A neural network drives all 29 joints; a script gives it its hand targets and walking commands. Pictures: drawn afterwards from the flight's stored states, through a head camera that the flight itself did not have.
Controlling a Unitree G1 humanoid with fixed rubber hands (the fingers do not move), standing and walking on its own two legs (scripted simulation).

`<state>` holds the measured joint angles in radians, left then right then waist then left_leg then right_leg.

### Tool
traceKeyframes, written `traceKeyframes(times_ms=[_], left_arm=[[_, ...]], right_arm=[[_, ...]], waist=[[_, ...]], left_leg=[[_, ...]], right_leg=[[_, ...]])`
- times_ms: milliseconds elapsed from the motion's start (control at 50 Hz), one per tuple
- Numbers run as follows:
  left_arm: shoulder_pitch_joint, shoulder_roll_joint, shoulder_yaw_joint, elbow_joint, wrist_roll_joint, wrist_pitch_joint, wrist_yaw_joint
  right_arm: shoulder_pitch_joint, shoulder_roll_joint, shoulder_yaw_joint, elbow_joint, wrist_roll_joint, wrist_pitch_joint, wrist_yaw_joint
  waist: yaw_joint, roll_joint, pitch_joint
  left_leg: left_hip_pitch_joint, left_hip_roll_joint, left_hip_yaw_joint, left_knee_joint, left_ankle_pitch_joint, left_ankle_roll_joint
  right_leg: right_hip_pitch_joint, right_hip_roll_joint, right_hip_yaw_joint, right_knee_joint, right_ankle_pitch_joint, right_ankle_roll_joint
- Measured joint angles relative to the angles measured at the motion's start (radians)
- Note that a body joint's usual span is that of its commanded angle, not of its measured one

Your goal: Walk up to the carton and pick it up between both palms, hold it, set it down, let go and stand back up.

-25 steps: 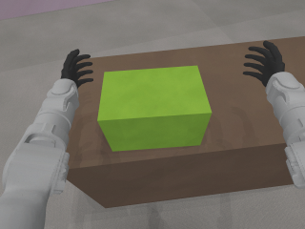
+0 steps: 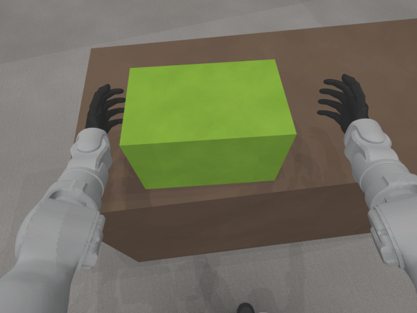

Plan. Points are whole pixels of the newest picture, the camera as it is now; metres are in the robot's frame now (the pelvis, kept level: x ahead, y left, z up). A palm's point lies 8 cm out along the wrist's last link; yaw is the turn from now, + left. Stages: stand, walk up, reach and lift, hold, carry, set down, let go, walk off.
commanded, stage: reach and lift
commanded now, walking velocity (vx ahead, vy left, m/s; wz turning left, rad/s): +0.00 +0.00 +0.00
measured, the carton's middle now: (206, 127) +0.51 +0.02 +0.00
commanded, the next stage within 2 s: none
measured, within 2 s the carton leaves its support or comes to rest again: neither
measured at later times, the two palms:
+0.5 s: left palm (96, 125) +0.48 +0.23 +0.06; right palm (342, 115) +0.48 -0.24 +0.06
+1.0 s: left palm (108, 129) +0.48 +0.21 +0.06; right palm (320, 120) +0.48 -0.19 +0.06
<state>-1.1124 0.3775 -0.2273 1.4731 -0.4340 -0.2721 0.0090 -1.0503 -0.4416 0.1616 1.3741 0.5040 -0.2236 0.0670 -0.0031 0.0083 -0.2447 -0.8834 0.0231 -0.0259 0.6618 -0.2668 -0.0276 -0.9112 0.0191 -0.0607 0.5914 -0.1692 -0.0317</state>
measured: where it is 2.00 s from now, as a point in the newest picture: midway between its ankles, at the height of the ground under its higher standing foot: outside the picture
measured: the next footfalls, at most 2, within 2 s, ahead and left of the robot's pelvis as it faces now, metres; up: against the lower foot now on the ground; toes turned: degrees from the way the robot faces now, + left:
none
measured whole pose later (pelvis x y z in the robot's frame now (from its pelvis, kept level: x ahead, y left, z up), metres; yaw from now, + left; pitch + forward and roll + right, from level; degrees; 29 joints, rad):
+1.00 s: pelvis +0.00 +0.01 -0.01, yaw +0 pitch +30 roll -1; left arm -1.18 0.30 -0.18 1.57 -0.40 -0.36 0.05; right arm -1.12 -0.31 0.03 1.46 0.34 -0.30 0.00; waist 0.00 0.01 -0.27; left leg -0.97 0.02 -0.03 0.77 -0.31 -0.02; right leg -1.00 0.01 -0.06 0.69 -0.21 -0.03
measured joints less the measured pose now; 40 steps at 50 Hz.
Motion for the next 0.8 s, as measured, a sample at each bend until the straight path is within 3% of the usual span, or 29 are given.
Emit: traceKeyframes(times_ms=[180, 300, 540, 800], left_arm=[[-0.044, -0.017, 0.034, 0.053, -0.023, -0.063, -0.003], [-0.042, 0.007, 0.008, 0.057, -0.048, -0.065, -0.02], [-0.055, -0.011, -0.014, 0.049, -0.018, -0.051, -0.014], [-0.056, -0.061, 0.028, 0.062, 0.015, -0.063, 0.027]], right_arm=[[-0.009, -0.01, 0.043, -0.012, 0.016, -0.042, -0.011], [-0.016, -0.006, 0.053, -0.022, 0.026, -0.038, -0.023], [-0.06, 0.008, 0.033, 0.084, 0.026, -0.06, -0.003], [-0.054, 0.091, -0.06, 0.052, -0.084, -0.053, -0.025]], waist=[[0.021, -0.002, -0.024], [0.017, -0.009, -0.033], [0.021, -0.014, -0.031], [0.014, -0.005, -0.033]], left_leg=[[-0.097, 0.002, 0.023, 0.075, -0.029, 0.008], [-0.108, -0.004, 0.021, 0.097, -0.042, 0.009], [-0.105, 0.007, 0.004, 0.143, -0.071, 0.003], [-0.108, -0.003, 0.005, 0.136, -0.062, 0.007]], right_leg=[[-0.114, 0.001, 0.022, 0.09, -0.027, 0.005], [-0.129, -0.006, 0.021, 0.124, -0.049, 0.006], [-0.106, 0.005, 0.004, 0.134, -0.062, 0.005], [-0.111, -0.005, 0.005, 0.136, -0.059, 0.006]])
